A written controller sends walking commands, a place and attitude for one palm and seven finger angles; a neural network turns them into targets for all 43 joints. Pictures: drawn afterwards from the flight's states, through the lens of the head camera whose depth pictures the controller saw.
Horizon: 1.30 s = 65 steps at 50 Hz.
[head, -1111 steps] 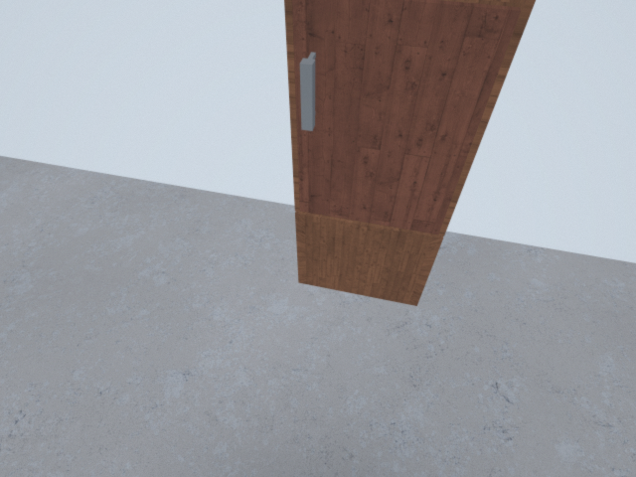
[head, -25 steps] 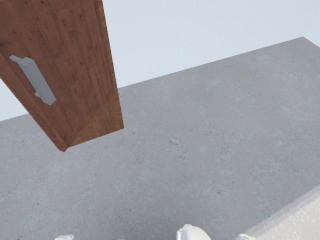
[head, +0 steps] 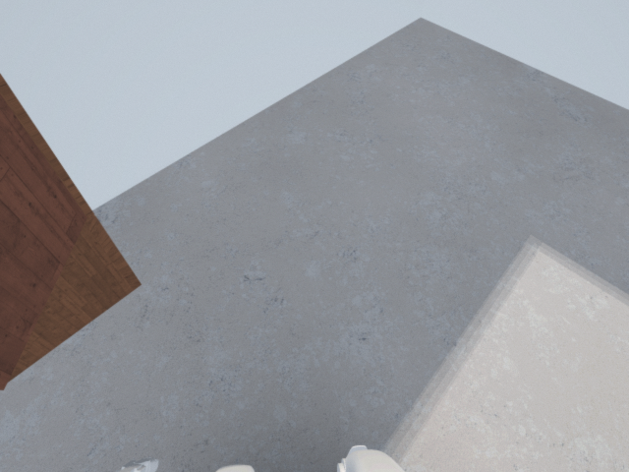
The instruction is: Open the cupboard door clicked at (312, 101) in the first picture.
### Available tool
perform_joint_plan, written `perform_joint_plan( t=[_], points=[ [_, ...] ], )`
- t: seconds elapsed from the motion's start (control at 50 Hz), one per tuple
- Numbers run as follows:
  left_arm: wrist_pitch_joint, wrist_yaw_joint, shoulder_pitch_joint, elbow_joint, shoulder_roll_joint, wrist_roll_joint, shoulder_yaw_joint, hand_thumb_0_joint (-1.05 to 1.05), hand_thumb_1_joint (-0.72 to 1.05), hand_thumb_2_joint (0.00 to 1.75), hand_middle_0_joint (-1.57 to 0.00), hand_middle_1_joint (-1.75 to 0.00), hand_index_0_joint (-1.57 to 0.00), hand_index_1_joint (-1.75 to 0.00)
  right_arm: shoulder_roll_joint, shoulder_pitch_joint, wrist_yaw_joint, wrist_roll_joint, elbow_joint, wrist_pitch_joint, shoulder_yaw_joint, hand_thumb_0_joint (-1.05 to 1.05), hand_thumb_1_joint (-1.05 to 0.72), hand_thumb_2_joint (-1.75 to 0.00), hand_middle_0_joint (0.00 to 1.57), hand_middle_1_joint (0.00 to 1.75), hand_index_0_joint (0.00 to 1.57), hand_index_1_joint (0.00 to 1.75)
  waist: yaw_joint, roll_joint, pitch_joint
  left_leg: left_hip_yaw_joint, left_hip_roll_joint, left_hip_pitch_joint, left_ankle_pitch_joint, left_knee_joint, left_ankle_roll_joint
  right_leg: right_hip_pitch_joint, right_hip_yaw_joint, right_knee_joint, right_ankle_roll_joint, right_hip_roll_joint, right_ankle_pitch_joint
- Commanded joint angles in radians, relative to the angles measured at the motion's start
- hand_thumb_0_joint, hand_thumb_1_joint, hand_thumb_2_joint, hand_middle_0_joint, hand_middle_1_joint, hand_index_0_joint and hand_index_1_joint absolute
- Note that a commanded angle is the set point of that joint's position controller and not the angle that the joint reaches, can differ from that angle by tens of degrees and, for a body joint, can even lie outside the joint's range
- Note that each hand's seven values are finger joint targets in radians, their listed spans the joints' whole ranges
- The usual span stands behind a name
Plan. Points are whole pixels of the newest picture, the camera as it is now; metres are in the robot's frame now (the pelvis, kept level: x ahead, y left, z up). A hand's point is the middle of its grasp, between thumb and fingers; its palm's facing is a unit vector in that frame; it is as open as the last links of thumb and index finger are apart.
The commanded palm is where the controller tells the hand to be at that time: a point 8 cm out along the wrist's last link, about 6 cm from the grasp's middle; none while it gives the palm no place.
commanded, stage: walk to a spot facing it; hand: left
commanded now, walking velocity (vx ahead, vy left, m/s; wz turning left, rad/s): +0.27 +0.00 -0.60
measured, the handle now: out of the picture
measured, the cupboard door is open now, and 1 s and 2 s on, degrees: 40 40 40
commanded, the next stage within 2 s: turn to face it in 1.28 s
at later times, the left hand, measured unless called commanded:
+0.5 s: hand (234, 425) +0.19 +0.12 -0.16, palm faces -0.29 -0.94 -0.20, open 7.4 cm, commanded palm none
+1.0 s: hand (358, 242) +0.53 -0.07 -0.15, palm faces -0.54 -0.81 -0.24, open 7.4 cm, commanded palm none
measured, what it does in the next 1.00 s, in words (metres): walks ahead, turning right: right foot, then left foot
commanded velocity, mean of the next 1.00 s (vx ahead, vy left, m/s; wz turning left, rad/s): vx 0.34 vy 0.00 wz -0.42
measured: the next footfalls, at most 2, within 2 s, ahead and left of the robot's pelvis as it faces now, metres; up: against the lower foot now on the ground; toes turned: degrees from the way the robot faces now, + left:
right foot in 0.24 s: +0.07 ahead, -0.17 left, +0.00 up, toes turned -15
left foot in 0.58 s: +0.31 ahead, +0.02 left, +0.00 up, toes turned -17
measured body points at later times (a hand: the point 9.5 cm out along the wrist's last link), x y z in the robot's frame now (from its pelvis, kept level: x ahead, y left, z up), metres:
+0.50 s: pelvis +0.11 -0.06 +0.01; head +0.17 -0.07 +0.46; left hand +0.21 +0.17 -0.14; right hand +0.13 -0.34 -0.12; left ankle +0.22 +0.06 -0.69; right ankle +0.03 -0.15 -0.73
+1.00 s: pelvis +0.30 -0.16 -0.01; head +0.33 -0.19 +0.44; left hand +0.56 -0.03 -0.13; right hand +0.11 -0.32 -0.16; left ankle +0.28 +0.02 -0.70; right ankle +0.30 -0.28 -0.73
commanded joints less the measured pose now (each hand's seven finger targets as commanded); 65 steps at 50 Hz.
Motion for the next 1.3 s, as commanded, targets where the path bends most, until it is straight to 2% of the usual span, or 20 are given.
perform_joint_plan(
  t=[0.0,0.12,0.18,0.2,0.22,0.24,0.36,0.46,0.52,0.56,0.58,0.64,0.72,0.88,0.9,0.94,1.06,1.22,1.26,1.28],
  points=[
    [-0.033,-0.031,-0.045,-0.098,0.085,0.008,0.042,0.00,0.90,0.90,-0.20,-0.30,-0.20,-0.30,-0.212,0.030,-0.016,-0.019,-0.059,-0.030,-0.046,0.00,-0.90,-0.90,0.20,0.30,0.20,0.30,0.015,0.235,-0.094,-0.260,0.305,0.108,-0.127,-0.376,0.152,-0.129,-0.065,0.258,0.025,-0.093,-0.017],
    [-0.057,-0.056,-0.116,-0.113,0.039,0.006,0.019,0.00,0.90,0.90,-0.20,-0.30,-0.20,-0.30,-0.204,0.154,-0.003,-0.020,0.000,-0.038,-0.052,0.00,-0.90,-0.90,0.20,0.30,0.20,0.30,-0.042,0.245,-0.108,-0.037,0.271,0.205,-0.015,-0.300,0.105,-0.009,-0.191,-0.086,0.012,-0.085,-0.008],
    [-0.068,-0.050,0.002,-0.068,0.063,0.007,0.030,0.00,0.90,0.90,-0.20,-0.30,-0.20,-0.30,-0.203,0.128,0.008,-0.014,-0.002,-0.035,-0.055,0.00,-0.90,-0.90,0.20,0.30,0.20,0.30,0.019,0.176,-0.135,0.060,0.235,0.094,-0.053,-0.126,0.051,0.260,-0.234,-0.322,-0.014,-0.043,0.100],
    [-0.078,-0.040,0.137,-0.024,0.131,0.010,0.050,0.00,0.90,0.90,-0.20,-0.30,-0.20,-0.30,-0.169,0.089,0.015,-0.003,-0.024,-0.037,-0.048,0.00,-0.90,-0.90,0.20,0.30,0.20,0.30,0.091,0.006,-0.173,0.144,0.161,-0.091,-0.086,0.088,0.005,0.503,-0.095,-0.435,-0.060,-0.122,0.050],
    [-0.090,-0.017,0.269,0.018,0.279,0.017,0.084,0.00,0.90,0.90,-0.20,-0.30,-0.20,-0.30,-0.072,-0.016,0.026,0.015,-0.091,-0.040,-0.025,0.00,-0.90,-0.90,0.20,0.30,0.20,0.30,0.166,-0.398,-0.163,0.211,-0.001,-0.443,-0.385,0.418,-0.053,0.677,0.415,-0.570,-0.195,-0.418,0.064],
    [-0.091,0.004,0.319,0.031,0.294,-0.005,0.088,0.00,0.90,0.90,-0.20,-0.30,-0.20,-0.30,-0.125,-0.107,0.022,0.007,-0.124,-0.041,-0.026,0.00,-0.90,-0.90,0.20,0.30,0.20,0.30,0.196,-0.303,-0.128,0.008,0.031,-0.537,-0.376,0.555,-0.039,0.635,0.506,-0.590,-0.272,-0.479,0.147],
    [-0.119,0.014,0.100,-0.010,0.166,0.005,0.050,0.00,0.90,0.90,-0.20,-0.30,-0.20,-0.30,-0.075,-0.071,0.046,0.002,-0.065,-0.032,-0.039,0.00,-0.90,-0.90,0.20,0.30,0.20,0.30,0.035,-0.115,-0.059,-0.010,0.054,-0.272,-0.058,0.383,-0.058,0.295,0.188,-0.587,-0.212,-0.302,0.270],
    [-0.125,0.004,0.115,0.018,0.181,0.007,0.055,0.00,0.90,0.90,-0.20,-0.30,-0.20,-0.30,-0.056,-0.074,0.049,0.007,-0.065,-0.053,-0.035,0.00,-0.90,-0.90,0.20,0.30,0.20,0.30,0.033,-0.095,-0.092,0.035,-0.016,-0.093,0.015,0.084,-0.048,0.295,0.186,-0.541,-0.193,-0.266,0.262],
    [-0.119,0.000,0.073,0.012,0.144,-0.001,0.050,0.00,0.90,0.90,-0.20,-0.30,-0.20,-0.30,-0.113,0.083,0.026,0.005,-0.005,-0.074,-0.043,0.00,-0.90,-0.90,0.20,0.30,0.20,0.30,-0.053,0.005,-0.125,0.038,-0.024,0.250,0.083,-0.117,-0.029,0.129,0.125,-0.375,-0.136,-0.183,0.259],
    [-0.118,-0.012,0.123,-0.011,0.037,-0.012,0.021,0.00,0.90,0.90,-0.20,-0.30,-0.20,-0.30,-0.297,0.337,0.005,-0.023,0.046,-0.083,-0.084,0.00,-0.90,-0.90,0.20,0.30,0.20,0.30,-0.132,0.440,-0.284,-0.534,0.422,0.546,-0.202,-0.322,0.135,-0.179,-0.097,0.242,-0.039,0.010,-0.156],
    [-0.119,-0.011,0.057,-0.032,0.060,-0.002,0.025,0.00,0.90,0.90,-0.20,-0.30,-0.20,-0.30,-0.280,0.327,0.000,-0.022,0.042,-0.070,-0.074,0.00,-0.90,-0.90,0.20,0.30,0.20,0.30,-0.131,0.301,-0.216,-0.626,0.474,0.463,-0.288,-0.388,0.198,-0.245,-0.016,0.388,-0.048,-0.049,-0.141],
    [-0.116,-0.028,-0.005,-0.023,0.038,0.015,0.033,0.00,0.90,0.90,-0.20,-0.30,-0.20,-0.30,-0.147,0.157,0.006,-0.021,0.009,-0.082,-0.040,0.00,-0.90,-0.90,0.20,0.30,0.20,0.30,-0.036,0.190,-0.009,-0.381,0.355,0.140,-0.197,-0.426,0.157,-0.253,-0.030,0.456,-0.037,-0.156,0.070],
    [-0.092,-0.048,0.011,-0.024,-0.008,0.013,0.014,0.00,0.90,0.90,-0.20,-0.30,-0.20,-0.30,-0.121,0.170,0.003,-0.013,0.045,-0.098,-0.032,0.00,-0.90,-0.90,0.20,0.30,0.20,0.30,-0.005,0.210,-0.087,-0.059,0.256,0.192,0.107,-0.392,0.117,-0.152,-0.106,0.182,-0.012,-0.164,0.157],
    [-0.097,-0.041,-0.001,-0.011,0.027,0.015,0.019,0.00,0.90,0.90,-0.20,-0.30,-0.20,-0.30,-0.127,0.186,0.022,-0.015,0.091,-0.068,-0.034,0.00,-0.90,-0.90,0.20,0.30,0.20,0.30,0.033,0.110,-0.088,0.076,0.242,0.105,0.064,-0.262,0.080,0.224,-0.224,-0.249,-0.038,-0.088,0.233],
    [-0.105,-0.034,0.120,0.032,0.061,0.017,0.030,0.00,0.90,0.90,-0.20,-0.30,-0.20,-0.30,-0.115,0.172,0.024,-0.009,0.094,-0.067,-0.029,0.00,-0.90,-0.90,0.20,0.30,0.20,0.30,0.093,0.043,-0.128,0.134,0.181,0.040,0.154,-0.080,0.050,0.400,-0.199,-0.297,-0.065,-0.078,0.207],
    [-0.119,-0.002,0.377,0.105,0.261,0.007,0.077,0.00,0.90,0.90,-0.20,-0.30,-0.20,-0.30,-0.031,0.115,0.035,0.018,0.028,-0.075,-0.009,0.00,-0.90,-0.90,0.20,0.30,0.20,0.30,0.191,-0.370,-0.246,0.160,-0.015,-0.392,-0.356,0.528,-0.017,0.731,0.477,-0.574,-0.261,-0.504,0.042],
    [-0.136,0.023,0.093,0.060,0.087,0.003,0.028,0.00,0.90,0.90,-0.20,-0.30,-0.20,-0.30,-0.006,0.114,0.037,-0.002,0.101,-0.046,-0.022,0.00,-0.90,-0.90,0.20,0.30,0.20,0.30,0.006,-0.105,-0.083,0.006,0.102,-0.209,-0.093,0.404,-0.033,0.284,0.071,-0.606,-0.203,-0.341,0.334],
    [-0.143,0.009,0.104,0.112,0.090,-0.007,0.031,0.00,0.90,0.90,-0.20,-0.30,-0.20,-0.30,-0.035,0.176,0.042,-0.005,0.124,-0.078,-0.028,0.00,-0.90,-0.90,0.20,0.30,0.20,0.30,-0.054,0.047,-0.094,0.092,0.008,0.164,0.155,-0.109,-0.020,0.208,-0.044,-0.421,-0.133,-0.235,0.293],
    [-0.135,0.001,0.157,0.092,-0.001,-0.010,0.007,0.00,0.90,0.90,-0.20,-0.30,-0.20,-0.30,-0.202,0.379,0.022,-0.026,0.170,-0.086,-0.069,0.00,-0.90,-0.90,0.20,0.30,0.20,0.30,-0.112,0.382,-0.222,-0.358,0.327,0.462,0.006,-0.242,0.123,-0.076,-0.187,0.081,-0.053,-0.057,0.012],
    [-0.140,0.003,0.113,0.063,0.006,-0.006,0.002,0.00,0.90,0.90,-0.20,-0.30,-0.20,-0.30,-0.218,0.421,0.012,-0.025,0.168,-0.073,-0.068,0.00,-0.90,-0.90,0.20,0.30,0.20,0.30,-0.133,0.349,-0.234,-0.517,0.435,0.473,-0.026,-0.343,0.206,-0.164,-0.121,0.313,-0.052,-0.039,-0.141]
  ],
)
